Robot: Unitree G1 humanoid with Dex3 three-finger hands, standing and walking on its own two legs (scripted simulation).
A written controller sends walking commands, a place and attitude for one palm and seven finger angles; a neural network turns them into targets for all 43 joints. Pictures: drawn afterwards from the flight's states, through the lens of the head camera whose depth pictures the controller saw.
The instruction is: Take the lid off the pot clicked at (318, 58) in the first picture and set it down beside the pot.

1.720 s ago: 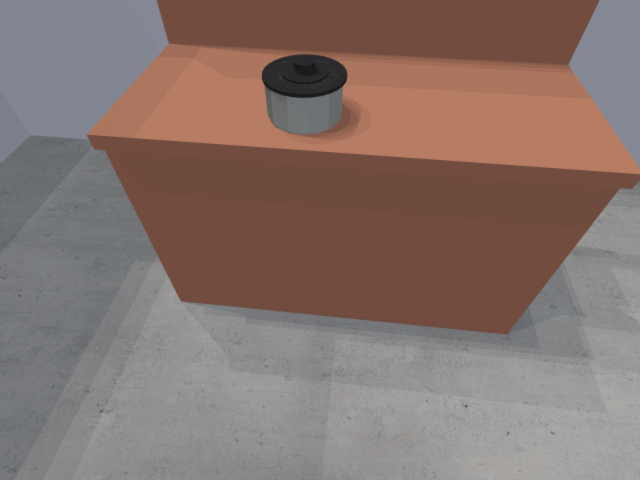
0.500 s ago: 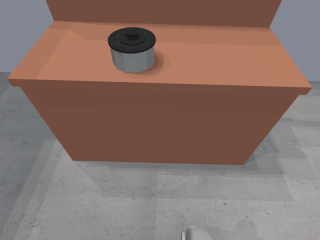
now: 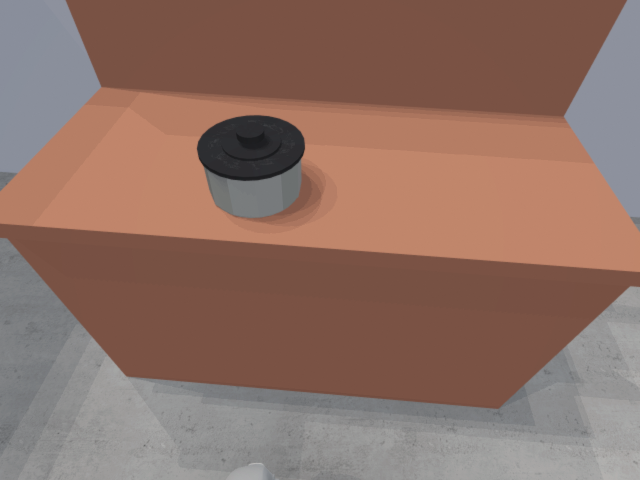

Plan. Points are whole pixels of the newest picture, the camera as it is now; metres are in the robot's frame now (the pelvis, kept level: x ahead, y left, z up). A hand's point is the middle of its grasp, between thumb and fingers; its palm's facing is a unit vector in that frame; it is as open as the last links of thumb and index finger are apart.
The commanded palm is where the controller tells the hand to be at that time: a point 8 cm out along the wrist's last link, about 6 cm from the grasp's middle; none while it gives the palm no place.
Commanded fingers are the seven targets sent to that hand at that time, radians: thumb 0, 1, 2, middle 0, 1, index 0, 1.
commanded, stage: take the last steps up to it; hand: left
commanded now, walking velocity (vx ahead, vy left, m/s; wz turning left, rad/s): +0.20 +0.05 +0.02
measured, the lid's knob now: (250, 133) +0.63 +0.17 +0.10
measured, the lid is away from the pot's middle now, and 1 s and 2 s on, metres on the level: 0.00 0.00 0.00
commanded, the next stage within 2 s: come to a stop and stand still in 0.14 s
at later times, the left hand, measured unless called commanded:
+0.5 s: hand out of the picture +0.15 +0.20 -0.18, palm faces +0.06 -0.97 -0.24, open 7.3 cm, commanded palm none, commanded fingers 0.00 0.90 0.90 -0.20 -0.30 -0.20 -0.30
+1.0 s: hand out of the picture +0.09 +0.27 -0.18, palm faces +0.00 -0.96 -0.27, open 7.4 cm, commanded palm none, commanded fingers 0.00 0.90 0.90 -0.20 -0.30 -0.20 -0.30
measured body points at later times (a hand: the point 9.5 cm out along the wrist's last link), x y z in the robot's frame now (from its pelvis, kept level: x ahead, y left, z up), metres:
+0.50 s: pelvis +0.12 +0.01 -0.01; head +0.14 +0.00 +0.44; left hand +0.15 +0.25 -0.16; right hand +0.13 -0.20 -0.17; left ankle +0.11 +0.12 -0.74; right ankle +0.16 -0.10 -0.74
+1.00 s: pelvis +0.06 +0.07 -0.02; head +0.01 +0.06 +0.43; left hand +0.09 +0.32 -0.16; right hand +0.15 -0.18 -0.16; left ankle +0.07 +0.16 -0.74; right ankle +0.12 -0.06 -0.73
